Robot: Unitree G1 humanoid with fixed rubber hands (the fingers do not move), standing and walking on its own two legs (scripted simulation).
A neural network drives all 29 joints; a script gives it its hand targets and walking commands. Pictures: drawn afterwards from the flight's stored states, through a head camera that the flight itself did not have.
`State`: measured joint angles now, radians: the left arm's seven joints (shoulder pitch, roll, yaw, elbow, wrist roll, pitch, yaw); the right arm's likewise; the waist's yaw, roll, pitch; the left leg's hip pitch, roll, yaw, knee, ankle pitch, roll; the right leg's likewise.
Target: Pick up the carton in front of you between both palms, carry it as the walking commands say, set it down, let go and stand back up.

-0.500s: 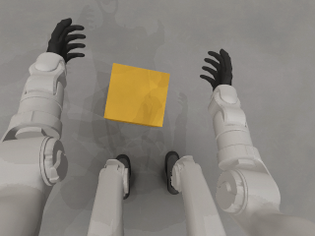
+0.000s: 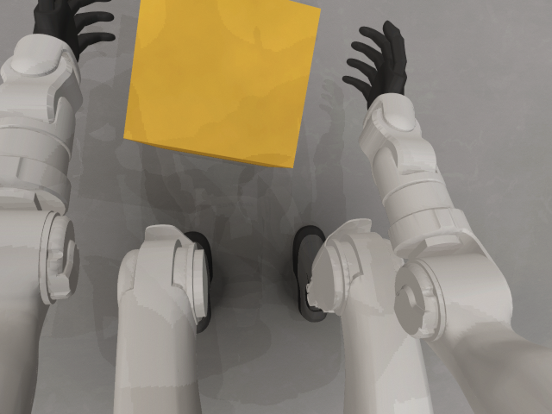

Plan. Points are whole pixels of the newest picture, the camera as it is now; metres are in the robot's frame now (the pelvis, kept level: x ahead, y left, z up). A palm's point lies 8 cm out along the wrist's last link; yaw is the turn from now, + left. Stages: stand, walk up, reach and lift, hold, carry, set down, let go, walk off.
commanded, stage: reach and lift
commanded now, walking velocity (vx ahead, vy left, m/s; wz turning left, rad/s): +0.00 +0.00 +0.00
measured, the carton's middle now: (224, 93) +0.51 +0.07 -0.30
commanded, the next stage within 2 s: none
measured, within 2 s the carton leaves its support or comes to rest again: leaves its support in 1.04 s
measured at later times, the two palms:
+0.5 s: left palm (96, 62) +0.52 +0.24 -0.23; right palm (361, 85) +0.51 -0.12 -0.21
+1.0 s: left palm (110, 51) +0.53 +0.22 -0.21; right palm (340, 78) +0.52 -0.09 -0.20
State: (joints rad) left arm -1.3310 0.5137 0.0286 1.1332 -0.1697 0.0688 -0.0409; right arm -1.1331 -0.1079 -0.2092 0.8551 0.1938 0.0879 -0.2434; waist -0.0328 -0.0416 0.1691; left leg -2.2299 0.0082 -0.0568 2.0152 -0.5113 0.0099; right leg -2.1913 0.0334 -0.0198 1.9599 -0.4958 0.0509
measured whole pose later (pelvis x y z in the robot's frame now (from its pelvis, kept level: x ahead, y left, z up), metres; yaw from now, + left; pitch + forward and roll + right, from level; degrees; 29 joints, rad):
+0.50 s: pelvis +0.00 +0.01 -0.05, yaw -1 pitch +37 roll -4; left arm -1.39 0.49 -0.06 1.19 -0.20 0.01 -0.01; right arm -1.32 -0.18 -0.14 1.13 0.30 0.00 -0.20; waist -0.02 -0.11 0.28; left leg -2.30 0.03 -0.03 2.19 -0.55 0.03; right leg -2.27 0.07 0.01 2.13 -0.52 0.08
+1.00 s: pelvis +0.00 +0.00 -0.05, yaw -1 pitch +38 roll -5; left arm -1.52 0.40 -0.07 1.30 -0.11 0.09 0.02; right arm -1.36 -0.08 -0.38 1.12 0.11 0.04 -0.23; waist 0.01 -0.11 0.25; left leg -2.32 0.02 -0.05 2.19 -0.53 0.03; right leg -2.29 0.06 0.00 2.13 -0.50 0.08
